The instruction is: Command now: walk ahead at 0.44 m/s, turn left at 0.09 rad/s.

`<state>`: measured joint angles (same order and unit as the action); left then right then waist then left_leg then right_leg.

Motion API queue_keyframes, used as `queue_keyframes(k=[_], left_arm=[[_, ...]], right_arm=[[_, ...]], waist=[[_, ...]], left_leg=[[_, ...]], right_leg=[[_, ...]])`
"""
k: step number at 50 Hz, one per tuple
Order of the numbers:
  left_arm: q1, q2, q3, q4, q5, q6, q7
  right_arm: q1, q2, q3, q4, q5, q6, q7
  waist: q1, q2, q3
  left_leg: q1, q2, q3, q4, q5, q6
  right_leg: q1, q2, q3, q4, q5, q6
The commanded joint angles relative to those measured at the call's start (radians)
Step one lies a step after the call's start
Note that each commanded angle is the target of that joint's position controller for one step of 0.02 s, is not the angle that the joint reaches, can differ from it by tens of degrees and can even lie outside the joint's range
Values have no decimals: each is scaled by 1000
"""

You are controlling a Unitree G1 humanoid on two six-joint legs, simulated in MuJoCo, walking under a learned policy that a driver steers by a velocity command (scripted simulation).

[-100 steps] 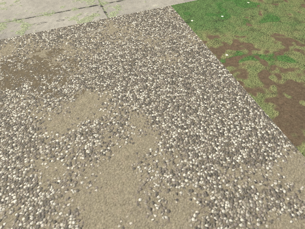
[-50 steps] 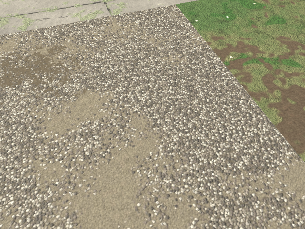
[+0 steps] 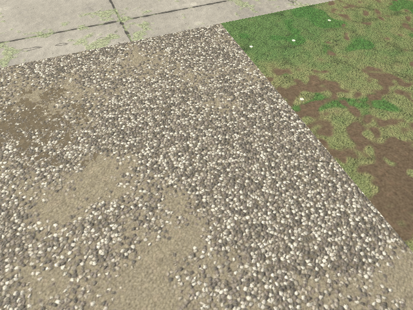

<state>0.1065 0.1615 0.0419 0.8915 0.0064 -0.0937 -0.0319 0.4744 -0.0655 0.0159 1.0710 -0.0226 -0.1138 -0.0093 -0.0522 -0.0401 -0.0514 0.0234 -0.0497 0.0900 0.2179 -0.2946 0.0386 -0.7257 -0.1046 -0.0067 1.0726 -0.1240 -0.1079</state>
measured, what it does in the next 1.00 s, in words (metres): walks ahead, turning left: right foot, then left foot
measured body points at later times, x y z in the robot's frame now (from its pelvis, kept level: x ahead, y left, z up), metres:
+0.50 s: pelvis +0.27 -0.02 +0.00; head +0.27 -0.01 +0.45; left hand +0.21 +0.24 -0.14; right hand +0.48 -0.24 -0.10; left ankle +0.37 +0.17 -0.66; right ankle +0.25 -0.13 -0.74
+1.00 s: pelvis +0.52 +0.13 +0.01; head +0.54 +0.17 +0.46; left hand +0.58 +0.46 -0.08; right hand +0.70 -0.08 -0.10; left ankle +0.45 +0.18 -0.74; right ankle +0.75 +0.04 -0.67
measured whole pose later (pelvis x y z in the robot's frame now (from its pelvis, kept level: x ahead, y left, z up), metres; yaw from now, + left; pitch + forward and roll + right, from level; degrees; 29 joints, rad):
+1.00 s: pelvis +0.52 +0.13 +0.01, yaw +31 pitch +3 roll -1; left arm 0.01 0.28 0.07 0.76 0.01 -0.11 0.00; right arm 0.35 -0.24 -0.08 0.79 0.02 -0.06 -0.01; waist -0.05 -0.04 0.01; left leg -0.18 -0.09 -0.08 0.34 -0.21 0.09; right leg -0.70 -0.10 0.08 0.76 -0.03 0.03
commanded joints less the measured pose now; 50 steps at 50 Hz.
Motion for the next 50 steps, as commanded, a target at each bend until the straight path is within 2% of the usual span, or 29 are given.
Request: queue_keyframes(k=[1, 2, 5, 7, 8, 9, 10, 11, 12, 13, 14, 15, 17, 20, 24, 30, 32, 33, 34, 35, 36, 37, 38, 39, 40, 41, 43, 46, 50], left_arm=[[-188, 53, -9, -114, -63, -36, 17], [-209, 60, -8, -121, -59, -35, 14], [-160, 133, 22, -115, -52, -29, 5], [74, 204, 65, -53, -51, -27, 14], [272, 260, 85, -14, -38, -23, 26], [385, 345, 102, 5, -8, -16, 35], [360, 280, 82, -2, 2, -17, 35], [249, 213, 62, -15, -5, -21, 34], [152, 165, 48, -26, -15, -23, 32], [88, 138, 38, -22, -7, -29, 24], [54, 111, 31, -11, 3, -34, 19], [38, 104, 30, 1, 7, -33, 15], [51, 137, 39, 22, 7, -36, 20], [79, 186, 51, 35, 15, -36, 40], [120, 221, 58, 32, 11, -27, 59], [207, 269, 79, 33, -18, 5, 63], [190, 294, 89, 24, -29, 17, 62], [172, 308, 92, 18, -34, 25, 61], [153, 303, 88, 11, -37, 33, 60], [158, 271, 75, -11, -17, 30, 63], [217, 115, 29, -81, 18, -1, 52], [122, 179, 34, -102, -27, -50, 39], [31, 214, 44, -126, -65, -70, 31], [28, 206, 38, -119, -49, -80, 35], [36, 215, 45, -107, -20, -78, 43], [59, 229, 56, -104, -13, -63, 44], [60, 211, 58, -121, -6, -34, 42], [-39, 177, 46, -163, 9, -19, 45], [-171, 149, 28, -201, -1, -27, 29]], right_arm=[[45, -275, -61, -37, 66, 17, -27], [54, -276, -68, -34, 49, 22, -30], [14, -261, -84, -40, 42, 25, -24], [-25, -239, -84, -53, 37, 32, -16], [-65, -211, -73, -84, 27, 31, -8], [34, -83, -45, -105, 28, 23, -5], [50, -100, -50, -98, 60, 2, 2], [-38, -171, -71, -131, 88, -3, 1], [-117, -199, -78, -161, 82, 1, -6], [-153, -206, -89, -176, 67, 9, -16], [-128, -193, -97, -173, 62, 26, -21], [-93, -174, -98, -167, 65, 44, -21], [-108, -168, -99, -188, 62, 72, -20], [-189, -200, -107, -230, 45, 84, -15], [-320, -202, -101, -274, 39, 77, 16], [-505, -210, -89, -361, 45, 77, 58], [-484, -237, -101, -379, 45, 78, 62], [-406, -262, -117, -368, 46, 78, 61], [-242, -314, -149, -325, 51, 75, 56], [-55, -421, -195, -279, 53, 80, 36], [-71, -544, -210, -282, 60, 73, 30], [-19, -474, -184, -316, 41, 60, 34], [-38, -404, -165, -301, 29, 49, 36], [-100, -362, -152, -315, 37, 44, 34], [-195, -324, -140, -338, 38, 42, 33], [-252, -292, -128, -359, 29, 40, 31], [-258, -303, -129, -366, 31, 34, 22], [-204, -342, -139, -357, 42, 31, 2], [-154, -341, -139, -348, 45, 40, -9]], waist=[[-7, 70, 191], [-5, 107, 191], [64, 151, 146], [191, 144, 0], [270, 115, -132], [214, -131, -300], [207, -218, -358], [176, -163, -198], [150, -84, -99], [112, -34, -43], [70, -47, -9], [40, -71, 14], [21, -58, 66], [15, -16, 83], [47, 9, 96], [116, 8, 154], [84, -17, 124], [34, -33, 71], [-54, -15, -15], [-123, 70, -122], [-2, 339, -184], [-63, 231, -321], [-76, 179, -199], [-39, 111, -137], [11, 65, -88], [52, 74, -66], [77, 60, -41], [61, 48, 11], [8, 116, 51]], left_leg=[[-113, 253, -167, -102, 363, 146], [-102, 269, -178, -99, 369, 151], [-45, 292, -180, -5, 598, 129], [-82, 232, -128, 276, 798, 85], [-290, 178, -98, 552, 592, 47], [-596, 18, -67, 933, -5, -15], [-718, 3, -213, 1149, -256, -7], [-818, 68, -210, 1220, -185, 1], [-806, 128, -179, 1206, -81, 11], [-747, 164, -170, 1163, -16, 19], [-680, 193, -181, 1119, 16, 25], [-636, 204, -182, 1091, 21, 31], [-652, 215, -175, 1049, 43, 31], [-750, 222, -201, 958, 169, 13], [-756, 206, -146, 726, 332, 0], [-769, 176, -44, 499, 197, 34], [-671, 119, 14, 461, 86, 70], [-550, 67, 53, 438, 62, 93], [-324, -2, 81, 369, 115, 126], [1, 71, -96, 351, 126, 181], [291, 319, -681, 221, -46, 354], [365, 388, -936, 56, -130, 390], [327, 375, -800, 49, -21, 338], [195, 336, -662, 72, 60, 300], [30, 298, -554, 72, 148, 269], [-86, 267, -487, 52, 223, 255], [-183, 242, -439, 16, 304, 262], [-238, 204, -360, -3, 373, 251], [-276, 141, -290, 28, 339, 189]], right_leg=[[9, 12, -39, -325, 21, 108], [43, 30, -47, -388, 21, 114], [198, 76, -34, -489, 67, 74], [514, 128, -48, -525, 62, 16], [831, -4, 96, -493, 6, -40], [1128, -275, 520, -589, -165, -158], [1127, -331, 812, -776, -257, -209], [998, -305, 662, -791, -317, -157], [822, -281, 486, -801, -271, -110], [661, -245, 370, -837, -188, -79], [553, -206, 262, -868, -137, -54], [488, -185, 185, -893, -127, -42], [431, -180, 94, -944, -71, -59], [467, -189, 4, -961, 8, -77], [534, -169, -115, -956, 61, -54], [741, -222, -181, -891, 79, -31], [776, -225, -211, -776, 360, -11], [774, -211, -236, -647, 565, 4], [725, -166, -274, -426, 681, 34], [480, -125, -281, -103, 460, 93], [23, 80, -185, 253, -401, 158], [-89, 112, 63, 376, -454, 137], [-201, 72, 72, 381, -359, 107], [-174, 24, 75, 309, -269, 84], [-84, -16, 80, 217, -204, 83], [3, -41, 91, 159, -172, 84], [58, -37, 79, 70, -145, 108], [41, -6, 56, -142, -9, 148], [136, 73, 27, -466, 229, 146]])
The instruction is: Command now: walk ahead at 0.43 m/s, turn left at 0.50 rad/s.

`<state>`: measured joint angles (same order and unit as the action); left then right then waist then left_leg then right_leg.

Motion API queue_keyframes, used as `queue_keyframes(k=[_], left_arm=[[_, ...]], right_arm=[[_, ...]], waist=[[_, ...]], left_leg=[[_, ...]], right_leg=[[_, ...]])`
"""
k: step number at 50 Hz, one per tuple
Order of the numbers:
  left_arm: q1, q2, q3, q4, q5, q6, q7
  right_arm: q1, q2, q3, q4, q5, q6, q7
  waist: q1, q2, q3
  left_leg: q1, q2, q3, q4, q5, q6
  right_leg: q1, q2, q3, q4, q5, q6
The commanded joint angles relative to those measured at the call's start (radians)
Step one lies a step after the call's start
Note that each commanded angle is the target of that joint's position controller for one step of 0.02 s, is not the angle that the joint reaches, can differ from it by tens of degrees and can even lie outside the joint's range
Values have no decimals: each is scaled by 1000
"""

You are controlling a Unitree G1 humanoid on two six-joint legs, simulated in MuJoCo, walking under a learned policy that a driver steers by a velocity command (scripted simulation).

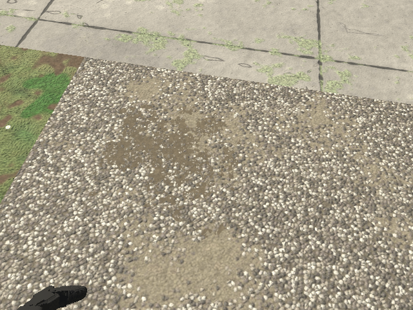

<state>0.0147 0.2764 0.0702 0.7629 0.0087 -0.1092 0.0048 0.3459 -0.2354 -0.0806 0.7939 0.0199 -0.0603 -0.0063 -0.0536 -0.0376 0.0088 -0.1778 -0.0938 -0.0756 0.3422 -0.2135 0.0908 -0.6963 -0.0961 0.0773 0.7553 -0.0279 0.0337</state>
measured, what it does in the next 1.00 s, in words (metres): walks ahead, turning right: right foot, then left foot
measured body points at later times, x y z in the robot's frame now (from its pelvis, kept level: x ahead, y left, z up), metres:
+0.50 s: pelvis +0.18 -0.04 -0.01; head +0.22 -0.04 +0.43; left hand +0.30 +0.24 -0.13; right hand +0.34 -0.30 -0.12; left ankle +0.21 +0.11 -0.72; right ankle +0.26 -0.13 -0.75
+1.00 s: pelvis +0.19 -0.04 -0.02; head +0.22 -0.06 +0.43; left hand +0.46 +0.15 -0.10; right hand +0.23 -0.36 -0.12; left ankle +0.23 +0.10 -0.75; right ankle +0.16 -0.15 -0.75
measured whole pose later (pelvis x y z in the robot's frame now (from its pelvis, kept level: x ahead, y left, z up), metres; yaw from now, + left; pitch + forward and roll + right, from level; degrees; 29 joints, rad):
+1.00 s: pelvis +0.19 -0.04 -0.02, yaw -20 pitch +3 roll +0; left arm 0.14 0.29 0.08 0.61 -0.02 0.06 -0.02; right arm 0.19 -0.29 -0.09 0.68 0.01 0.01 -0.04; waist -0.03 0.02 0.02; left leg -0.30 0.14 0.15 0.60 -0.32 -0.04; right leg -0.32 0.00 -0.04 0.57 -0.26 0.00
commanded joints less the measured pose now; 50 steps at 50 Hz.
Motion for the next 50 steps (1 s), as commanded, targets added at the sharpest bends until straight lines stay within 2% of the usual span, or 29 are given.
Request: queue_keyframes(k=[1, 4, 6, 7, 8, 9, 10, 11, 12, 13, 14, 15, 18, 21, 25, 28, 29, 30, 31, 32, 33, 34, 35, 38, 42, 46, 48, 49, 50], left_arm=[[-100, 35, -1, -81, -4, -14, -13], [-114, 58, 5, -102, 0, -25, -28], [-71, 83, 13, -97, 7, -33, -33], [-5, 94, 19, -79, 14, -39, -33], [73, 122, 26, -63, 29, -46, -31], [195, 173, 32, -52, 54, -48, -31], [255, 146, 25, -12, 46, -33, -38], [261, 100, 14, -10, 1, -14, -44], [182, 85, 7, -25, -19, 2, -43], [120, 76, -1, -41, -16, 19, -40], [77, 73, -5, -52, -12, 32, -34], [60, 99, 3, -55, -3, 43, -28], [71, 140, 25, -61, 4, 64, -15], [86, 157, 39, -75, -13, 85, 2], [93, 150, 43, -91, -20, 113, 17], [97, 140, 42, -104, -31, 129, 26], [116, 112, 34, -109, -32, 131, 28], [112, 57, 22, -135, -32, 126, 26], [115, 106, 37, -158, -22, 111, 22], [150, 163, 59, -133, -20, 109, 16], [195, 173, 68, -103, -27, 120, 15], [221, 160, 68, -84, -24, 134, 21], [222, 140, 63, -86, -22, 145, 21], [143, 92, 42, -141, -34, 155, 12], [76, 63, 20, -200, -28, 155, -11], [93, 96, 33, -220, -33, 160, -30], [153, 92, 41, -205, -32, 161, -35], [198, 110, 52, -190, -29, 161, -27], [240, 196, 78, -194, -30, 156, -14]], right_arm=[[-5, -170, -42, -63, 1, -10, -13], [46, -150, -37, -42, 0, 4, -20], [28, -148, -36, -49, -4, 12, -27], [-2, -144, -34, -60, -5, 14, -29], [-20, -126, -27, -77, -10, 12, -27], [3, -83, -10, -102, -29, 7, -27], [222, -43, 6, -59, -16, 4, -19], [242, -132, -5, -30, -12, 11, -11], [120, -171, -16, -50, -5, 25, -9], [14, -174, -17, -73, -14, 39, -16], [-56, -169, -20, -97, -27, 50, -24], [-69, -150, -19, -110, -28, 58, -30], [-43, -88, -4, -105, -24, 62, -51], [-73, -97, -4, -109, -20, 64, -57], [-136, -103, -5, -132, -19, 58, -46], [-93, -106, -12, -123, -19, 40, -32], [-56, -155, -26, -124, -30, 37, -34], [-58, -246, -47, -135, -59, 44, -41], [-93, -246, -49, -150, -89, 42, -34], [-153, -188, -32, -180, -82, 34, -39], [-213, -151, -22, -191, -62, 30, -41], [-246, -138, -18, -200, -43, 29, -41], [-246, -133, -14, -199, -33, 29, -41], [-195, -145, -18, -187, -39, 43, -48], [-162, -200, -41, -178, -33, 60, -52], [-163, -232, -54, -171, -12, 60, -38], [-185, -228, -55, -164, 8, 58, -35], [-143, -198, -48, -144, 8, 55, -32], [-112, -150, -36, -147, -22, 52, -26]], waist=[[-4, 126, -7], [-19, 147, -30], [7, 164, -55], [46, 166, -82], [81, 146, -141], [108, 24, -289], [49, -252, -459], [61, -177, -474], [71, -103, -334], [74, -27, -235], [65, 7, -157], [42, -13, -121], [26, -86, -141], [37, -97, -187], [51, -113, -137], [14, -106, -117], [7, -52, -126], [28, 186, -100], [40, 334, -91], [62, 248, -95], [90, 185, -82], [98, 155, -78], [89, 155, -66], [48, 176, -53], [9, 216, -92], [12, 243, -96], [55, 231, -100], [66, 184, -111], [60, -11, -138]], left_leg=[[-73, 187, -122, -77, 300, 124], [22, 215, -161, 27, 377, 93], [94, 230, -196, 115, 448, 71], [104, 208, -190, 185, 520, 50], [70, 153, -166, 301, 528, 14], [-91, 80, -120, 555, 257, -36], [-305, -13, -107, 860, -445, -108], [-347, 26, -158, 935, -480, -126], [-424, 70, -107, 977, -416, -148], [-441, 96, -57, 943, -355, -155], [-432, 115, -37, 883, -310, -154], [-378, 123, -23, 807, -287, -149], [-268, 90, 25, 596, -298, -150], [-219, 78, 10, 495, -180, -147], [-185, 65, 4, 365, -119, -133], [-40, 59, 33, 122, -7, -98], [68, 168, -44, 55, -4, -58], [114, 386, -274, -23, 24, 51], [17, 528, -446, -71, 172, 173], [3, 497, -380, -54, 237, 181], [-3, 429, -264, -26, 273, 130], [11, 378, -184, -6, 289, 92], [11, 367, -138, 2, 352, 91], [50, 342, -40, -5, 372, 106], [82, 380, 8, 13, 367, 121], [62, 416, 28, 47, 363, 109], [33, 402, 68, 126, 330, 59], [-31, 370, 116, 209, 263, 2], [-231, 291, 213, 438, 29, -93]], right_leg=[[134, 81, -70, -184, 169, 0], [163, 104, -60, -253, 178, -34], [201, 108, -54, -288, 118, -68], [285, 117, -71, -335, 153, -90], [439, 76, -59, -340, 348, -118], [734, -96, 90, -232, 745, -195], [1003, -322, 411, -230, 880, -402], [973, -301, 504, -282, 608, -405], [871, -254, 431, -314, 401, -367], [732, -206, 380, -357, 274, -334], [600, -172, 340, -390, 214, -316], [501, -134, 301, -420, 187, -293], [428, -69, 228, -438, 219, -275], [423, -70, 261, -458, 36, -271], [368, -51, 320, -477, -217, -246], [310, -2, 323, -416, -254, -195], [220, 39, 289, -333, -330, -145], [41, 171, 113, -97, -469, -81], [-1, 195, 23, 150, -582, -41], [19, 159, 64, 309, -535, -19], [20, 155, 53, 378, -477, -1], [10, 146, 38, 437, -426, 19], [-3, 140, 31, 487, -394, 37], [-12, 114, -29, 399, -324, 71], [106, 72, -81, 172, -354, 66], [243, 88, -144, -20, -350, 15], [364, 117, -176, -227, -217, -36], [487, 138, -158, -331, -113, -67], [686, -8, 60, -359, 203, -126]])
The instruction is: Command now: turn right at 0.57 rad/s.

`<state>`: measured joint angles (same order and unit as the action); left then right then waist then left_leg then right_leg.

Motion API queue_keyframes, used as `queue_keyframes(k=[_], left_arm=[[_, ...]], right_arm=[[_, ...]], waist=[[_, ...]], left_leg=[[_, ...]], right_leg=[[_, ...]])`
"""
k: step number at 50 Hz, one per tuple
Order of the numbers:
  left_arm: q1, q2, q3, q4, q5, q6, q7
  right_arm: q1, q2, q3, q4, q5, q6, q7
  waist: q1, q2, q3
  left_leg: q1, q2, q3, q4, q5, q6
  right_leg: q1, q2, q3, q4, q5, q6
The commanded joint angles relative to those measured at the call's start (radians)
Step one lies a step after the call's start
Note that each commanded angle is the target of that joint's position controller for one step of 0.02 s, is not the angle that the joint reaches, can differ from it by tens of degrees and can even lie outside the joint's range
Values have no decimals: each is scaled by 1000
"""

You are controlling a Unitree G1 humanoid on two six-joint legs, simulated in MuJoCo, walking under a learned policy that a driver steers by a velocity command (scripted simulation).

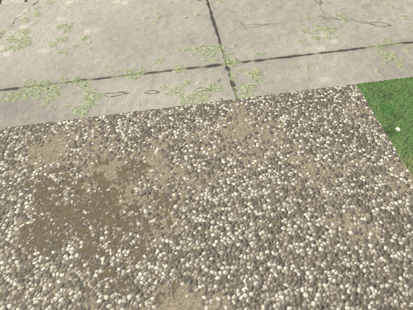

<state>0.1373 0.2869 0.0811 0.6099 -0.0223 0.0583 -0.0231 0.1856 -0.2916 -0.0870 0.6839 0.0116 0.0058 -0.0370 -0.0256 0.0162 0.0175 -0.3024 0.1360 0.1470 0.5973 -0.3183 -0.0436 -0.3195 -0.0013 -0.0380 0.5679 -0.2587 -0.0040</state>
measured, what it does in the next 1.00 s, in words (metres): walks ahead: left foot, then left foot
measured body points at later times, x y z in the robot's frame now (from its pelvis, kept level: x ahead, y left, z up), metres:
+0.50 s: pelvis +0.02 -0.01 +0.00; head +0.02 +0.00 +0.45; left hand +0.22 +0.21 -0.10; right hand +0.11 -0.28 -0.09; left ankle +0.04 +0.13 -0.73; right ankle +0.00 -0.11 -0.73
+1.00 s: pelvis +0.19 +0.06 -0.02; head +0.23 +0.07 +0.43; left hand +0.12 +0.35 -0.14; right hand +0.47 -0.13 -0.07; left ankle +0.30 +0.17 -0.73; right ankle +0.00 -0.11 -0.72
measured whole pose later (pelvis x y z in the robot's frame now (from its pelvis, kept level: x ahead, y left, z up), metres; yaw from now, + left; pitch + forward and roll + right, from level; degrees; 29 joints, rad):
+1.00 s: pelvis +0.19 +0.06 -0.02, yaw +9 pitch +3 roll -1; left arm 0.42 0.31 0.08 0.83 -0.02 -0.06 0.01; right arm 0.04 -0.28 -0.05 0.55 0.03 -0.03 0.06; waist 0.09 0.02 0.04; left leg -0.57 0.01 0.05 0.63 -0.15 0.09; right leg 0.09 -0.09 -0.20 0.42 -0.50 0.07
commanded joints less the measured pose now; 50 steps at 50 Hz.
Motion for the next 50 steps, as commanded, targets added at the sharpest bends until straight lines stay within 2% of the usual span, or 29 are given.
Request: queue_keyframes(k=[1, 2, 3, 4, 5, 6, 9, 14, 19, 20, 21, 22, 23, 24, 25, 27, 29, 30, 31, 32, 33, 34, 35, 39, 43, 46, 48, 49, 50], left_arm=[[113, 299, 83, -70, 26, -19, 21], [160, 246, 70, -66, 52, -41, 12], [116, 221, 56, -57, 51, -57, 12], [57, 195, 50, -58, 30, -60, 20], [13, 168, 39, -65, 11, -56, 27], [-15, 162, 34, -69, 6, -50, 33], [-16, 154, 28, -68, 18, -43, 45], [0, 155, 24, -51, 25, -38, 51], [-16, 64, -23, -14, 40, -48, 29], [7, 53, -29, 1, 41, -55, 26], [41, 51, -30, 11, 51, -66, 25], [96, 71, -23, 14, 68, -76, 23], [85, 61, -24, 3, 67, -80, 26], [23, 98, -14, -4, 55, -81, 31], [2, 94, -6, -9, 40, -82, 33], [15, 57, -5, -18, 21, -96, 28], [54, 37, -1, -10, 17, -124, 16], [92, 48, 7, 0, 21, -136, 12], [161, 84, 22, 16, 25, -146, 11], [251, 144, 39, 43, 28, -150, 9], [275, 167, 48, 57, 32, -153, 6], [276, 133, 39, 61, 26, -159, 13], [264, 105, 31, 63, 19, -161, 20], [190, 89, 19, 78, 30, -150, 31], [207, 149, 28, 121, 18, -142, 36], [226, 198, 38, 146, 0, -137, 33], [221, 229, 45, 153, -7, -131, 36], [213, 235, 45, 152, -9, -126, 39], [231, 209, 35, 143, -2, -129, 44]], right_arm=[[-3, -43, -4, -106, -57, -20, 6], [-95, -101, -20, -115, -36, -26, 0], [-109, -123, -27, -113, -13, -21, -2], [-91, -123, -32, -93, -15, -15, -10], [-82, -130, -35, -83, -26, -9, -19], [-61, -129, -37, -78, -31, -6, -21], [-22, -96, -27, -60, -22, -9, -12], [-66, -65, -5, -66, -17, -11, 1], [-24, -36, 10, -49, -9, -19, 28], [-21, -38, 13, -49, -16, -22, 32], [-26, -77, 9, -62, -30, -25, 29], [-31, -144, -1, -80, -31, -23, 24], [-39, -148, -8, -61, -16, -20, 24], [-22, -129, -9, -69, -5, -18, 28], [16, -117, -5, -57, -7, -18, 28], [43, -128, -5, -58, -3, -25, 25], [10, -117, -4, -81, 7, -25, 18], [-29, -96, 2, -106, 12, -24, 16], [-77, -57, 12, -141, 16, -29, 15], [-109, -19, 21, -179, 28, -40, 16], [-139, -63, 10, -207, 33, -47, 16], [-109, -81, 1, -198, 37, -54, 20], [-70, -67, 4, -176, 33, -57, 26], [-97, -42, 13, -163, 16, -54, 59], [-189, 4, 41, -193, 18, -55, 89], [-210, -33, 31, -208, 21, -52, 103], [-141, -86, 5, -200, 14, -45, 101], [-10, -124, -20, -166, 14, -39, 97], [157, -180, -53, -124, 19, -28, 81]], waist=[[24, -356, -140], [119, -242, -223], [87, -187, -170], [54, -138, -135], [37, -123, -119], [15, -130, -119], [4, -134, -147], [41, -159, -135], [21, -150, -108], [12, -127, -91], [31, -83, -97], [87, 26, -108], [101, 148, -105], [53, 144, -63], [42, 156, -29], [50, 208, 46], [82, 195, 42], [107, 143, 34], [137, 36, 29], [149, -138, 17], [147, -190, 84], [123, -127, 101], [103, -92, 86], [90, -94, 66], [123, -103, 62], [112, -124, 60], [47, -145, -2], [-36, -130, -74], [-116, -102, -154]], left_leg=[[-428, -86, -13, 454, -374, -42], [-439, -102, -181, 613, -391, -41], [-453, -90, -207, 654, -308, -27], [-457, -79, -215, 628, -216, -22], [-447, -73, -223, 595, -152, -24], [-394, -85, -217, 591, -103, -30], [-339, -114, -205, 518, -23, -40], [-223, -108, -201, 270, -7, -39], [44, -101, -166, -45, 74, -2], [111, -106, -168, -167, 188, 13], [169, -55, -238, -165, 339, 32], [179, 9, -308, -128, 433, 77], [85, 0, -337, -151, 151, 137], [14, -12, -379, -206, -115, 168], [-25, 8, -440, -260, -319, 186], [-80, 45, -563, -327, -465, 217], [-135, 13, -556, -300, -431, 202], [-195, -33, -500, -233, -378, 169], [-303, -111, -392, -65, -292, 118], [-443, -189, -263, 197, -175, 76], [-605, -146, -268, 378, -251, 78], [-671, -110, -314, 504, -221, 84], [-703, -92, -326, 560, -150, 88], [-602, -54, -243, 483, 59, 49], [-424, -56, -142, 226, 198, 38], [-298, -93, -80, 110, 186, 80], [-152, -160, -33, 66, 143, 130], [32, -206, -11, 17, 170, 165], [296, -227, -45, 12, 181, 203]], right_leg=[[397, -372, 540, -152, 773, -293], [352, -401, 563, -187, 702, -386], [313, -339, 469, -191, 617, -341], [272, -276, 401, -187, 535, -279], [238, -243, 373, -189, 502, -243], [183, -215, 346, -193, 514, -232], [167, -184, 324, -199, 467, -230], [134, -178, 348, -195, 307, -229], [42, -163, 321, -174, 191, -200], [23, -137, 302, -169, 146, -162], [5, -97, 280, -139, 66, -109], [-18, -18, 211, -87, -102, -65], [16, 43, 113, -70, -150, -25], [22, 63, 66, 0, -202, -11], [0, 66, 35, 49, -235, -12], [-17, 65, 22, 76, -231, -25], [78, 40, 50, -1, -196, -53], [157, 3, 94, -65, -217, -71], [251, -81, 218, -157, -314, -106], [362, -238, 480, -310, -450, -183], [369, -397, 683, -380, -430, -276], [383, -427, 685, -366, -352, -306], [424, -396, 591, -354, -270, -281], [353, -265, 209, -389, 130, -175], [278, -222, 17, -387, 229, -140], [288, -252, -39, -358, 364, -121], [323, -260, -98, -210, 733, -94], [291, -240, -140, -36, 860, -71], [145, -210, -155, 189, 812, -40]])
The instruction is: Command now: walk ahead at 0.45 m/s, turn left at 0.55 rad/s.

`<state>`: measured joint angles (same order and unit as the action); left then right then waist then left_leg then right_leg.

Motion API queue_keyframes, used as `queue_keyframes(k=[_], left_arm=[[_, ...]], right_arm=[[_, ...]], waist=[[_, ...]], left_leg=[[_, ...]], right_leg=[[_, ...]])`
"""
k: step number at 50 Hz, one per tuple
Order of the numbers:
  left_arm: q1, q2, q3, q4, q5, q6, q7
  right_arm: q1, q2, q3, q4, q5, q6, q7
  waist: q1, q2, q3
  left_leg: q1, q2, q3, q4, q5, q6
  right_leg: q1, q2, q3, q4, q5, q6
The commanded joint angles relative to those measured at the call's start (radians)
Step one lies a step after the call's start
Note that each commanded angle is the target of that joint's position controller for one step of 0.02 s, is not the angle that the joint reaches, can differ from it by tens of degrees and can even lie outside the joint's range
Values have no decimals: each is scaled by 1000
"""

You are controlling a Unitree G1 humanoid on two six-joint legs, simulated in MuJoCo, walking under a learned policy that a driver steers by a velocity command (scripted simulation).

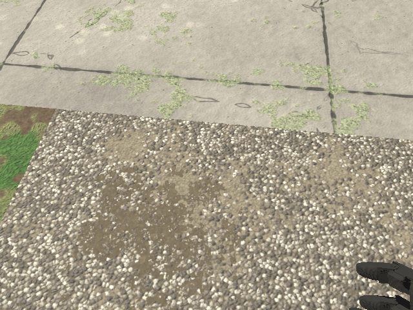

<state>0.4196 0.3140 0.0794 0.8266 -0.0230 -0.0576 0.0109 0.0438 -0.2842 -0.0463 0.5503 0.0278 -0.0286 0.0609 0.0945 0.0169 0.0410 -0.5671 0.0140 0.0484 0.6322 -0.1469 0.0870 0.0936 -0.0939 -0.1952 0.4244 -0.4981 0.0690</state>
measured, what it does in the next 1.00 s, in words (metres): walks ahead: right foot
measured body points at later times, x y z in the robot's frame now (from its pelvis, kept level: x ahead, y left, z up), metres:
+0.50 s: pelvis +0.28 +0.03 +0.02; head +0.31 +0.04 +0.47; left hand +0.47 +0.27 -0.07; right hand +0.35 -0.26 -0.09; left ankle +0.13 +0.10 -0.71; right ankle +0.48 -0.09 -0.68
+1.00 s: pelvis +0.49 +0.03 +0.02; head +0.52 +0.02 +0.47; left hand +0.68 +0.29 -0.07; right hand +0.60 -0.26 -0.07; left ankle +0.59 +0.16 -0.70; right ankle +0.48 -0.07 -0.71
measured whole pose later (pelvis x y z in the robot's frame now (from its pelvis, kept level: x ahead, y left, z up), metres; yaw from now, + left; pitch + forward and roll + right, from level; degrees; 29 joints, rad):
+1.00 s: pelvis +0.49 +0.03 +0.02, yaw -14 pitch +3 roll +0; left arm 0.21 0.32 0.07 0.66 -0.02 0.04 0.03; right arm 0.14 -0.29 -0.02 0.66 0.00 -0.03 -0.03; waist 0.03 0.02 0.01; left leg -0.49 -0.02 -0.13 0.65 -0.21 -0.08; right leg -0.34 0.14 0.20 0.54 -0.24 -0.04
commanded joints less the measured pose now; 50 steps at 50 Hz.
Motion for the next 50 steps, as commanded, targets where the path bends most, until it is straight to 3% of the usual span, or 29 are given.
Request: queue_keyframes(k=[1, 2, 3, 4, 5, 6, 7, 10, 13, 17, 20, 23, 24, 26, 27, 28, 29, 30, 31, 32, 33, 34, 36, 38, 42, 46, 48, 50], left_arm=[[-25, 74, 4, -119, 41, -21, 7], [-9, 39, -21, -172, 29, -55, -2], [-140, 143, 6, -194, -10, -73, -9], [-179, 141, 1, -210, -22, -83, -11], [-178, 126, -3, -199, 0, -86, -1], [-160, 129, 3, -189, 21, -80, 5], [-140, 130, 6, -181, 27, -66, 3], [-115, 95, -3, -149, 38, -35, 0], [-227, 62, -17, -168, 34, -29, -2], [-354, 38, -31, -187, 16, -42, -23], [-427, 36, -34, -215, 3, -47, -45], [-473, 29, -39, -247, 0, -51, -72], [-476, 28, -40, -256, 1, -52, -80], [-406, 48, -29, -249, 16, -54, -88], [-310, 87, -10, -228, 24, -54, -86], [-169, 130, 12, -202, 24, -56, -77], [-31, 210, 30, -189, 31, -50, -62], [-53, 262, 30, -200, 39, -50, -61], [-21, 164, 20, -215, 23, -29, -49], [-96, 140, 9, -231, 18, -17, -39], [-147, 131, 9, -240, 10, -4, -32], [-188, 128, 7, -252, 8, 6, -25], [-231, 132, 8, -255, 25, 15, -21], [-253, 142, 13, -249, 25, 17, -16], [-250, 162, 23, -235, 9, 46, 7], [-243, 158, 24, -235, 6, 78, 21], [-238, 153, 24, -239, 8, 86, 21], [-261, 139, 21, -248, 0, 91, 23]], right_arm=[[398, -279, -114, 28, 11, 15, -40], [380, -321, -104, -8, 2, -4, -33], [357, -235, -82, -4, -7, -19, -24], [317, -202, -70, 8, -12, -28, -25], [246, -178, -61, 0, -12, -34, -26], [192, -154, -54, -7, -22, -38, -26], [159, -143, -49, -17, -33, -40, -29], [162, -119, -39, 18, -26, -56, -39], [215, -123, -34, 68, -27, -62, -51], [268, -149, -33, 114, -25, -65, -57], [310, -161, -36, 152, -25, -63, -57], [343, -165, -39, 183, -26, -47, -60], [346, -168, -41, 189, -26, -40, -63], [306, -183, -41, 178, -30, -25, -76], [291, -195, -43, 167, -32, -16, -85], [265, -196, -39, 154, -30, -11, -94], [278, -154, -20, 120, -55, -22, -100], [440, -43, 15, 108, -70, -43, -77], [371, -176, -6, 129, -55, -56, -62], [260, -178, -9, 83, -20, -60, -57], [204, -166, -2, 67, -27, -61, -64], [176, -165, -7, 58, -38, -51, -73], [227, -145, -6, 60, -40, -24, -82], [268, -112, 3, 78, -44, -11, -95], [211, -100, 4, 73, -46, 1, -106], [106, -99, -1, 43, -34, 1, -96], [88, -108, -8, 36, -30, -9, -89], [127, -116, -20, 47, -28, -24, -83]], waist=[[-228, 128, -255], [-178, 240, -463], [-227, 99, -367], [-196, 90, -224], [-144, 6, -148], [-99, 20, -114], [-69, 45, -101], [-52, 40, -90], [-97, 45, -42], [-163, 43, -6], [-194, 27, 34], [-208, 17, 50], [-204, 20, 44], [-154, 53, -18], [-104, 77, -94], [-21, 67, -170], [22, -45, -310], [-89, -302, -473], [8, -118, -563], [1, -107, -408], [-22, -1, -288], [-51, 30, -199], [-119, -29, -140], [-143, -67, -143], [-127, -91, -210], [-93, -138, -191], [-86, -168, -177], [-118, -186, -167]], left_leg=[[866, 117, -323, -60, -73, 168], [994, 328, -932, -294, -349, 335], [927, 308, -874, -374, -416, 269], [780, 277, -731, -378, -356, 236], [617, 231, -617, -370, -225, 209], [498, 190, -531, -372, -107, 194], [419, 159, -486, -394, -57, 191], [332, 139, -366, -426, 106, 199], [340, 118, -265, -445, 185, 166], [390, 121, -193, -466, 123, 115], [506, 167, -181, -462, 134, 109], [643, 210, -158, -412, 251, 108], [677, 220, -146, -386, 327, 102], [685, 193, -96, -252, 743, 65], [683, 168, -78, -118, 945, 43], [598, 129, -40, 86, 967, 3], [356, 69, -11, 410, 577, -52], [-65, -135, -79, 792, -493, -137], [-77, -79, -211, 843, -455, -130], [-144, -29, -203, 809, -396, -126], [-157, 4, -169, 745, -349, -127], [-138, 18, -153, 691, -316, -138], [-34, 27, -143, 593, -284, -156], [13, 15, -119, 472, -252, -184], [63, -15, -125, 302, -87, -205], [89, -41, -149, 143, -52, -193], [114, -54, -160, 51, -85, -177], [205, -54, -156, -141, -18, -146]], right_leg=[[-616, -22, 6, 718, 324, -57], [-820, 128, 237, 971, -102, -37], [-923, 76, 320, 1013, -4, -48], [-941, 40, 295, 955, 87, -66], [-884, -3, 291, 877, 158, -69], [-811, -30, 298, 805, 203, -68], [-755, -42, 301, 780, 231, -66], [-722, -42, 262, 690, 301, -32], [-776, -47, 247, 517, 483, -15], [-750, -14, 220, 278, 701, -42], [-805, 2, 222, 190, 688, -69], [-872, 31, 218, 141, 572, -103], [-870, 45, 209, 132, 522, -117], [-727, 111, 146, 113, 437, -146], [-596, 159, 111, 117, 420, -164], [-386, 171, 123, 51, 546, -196], [-49, -18, 358, 95, 871, -277], [340, -314, 864, 109, 1121, -508], [343, -258, 833, 75, 1037, -467], [231, -220, 692, 57, 1038, -425], [71, -175, 617, 21, 1015, -392], [-79, -145, 578, -19, 996, -381], [-283, -92, 531, -84, 951, -375], [-373, -59, 473, -86, 1019, -368], [-396, -13, 460, -44, 904, -314], [-385, 1, 546, -26, 617, -276], [-346, -6, 605, 6, 588, -267], [-322, 14, 648, 62, 567, -232]])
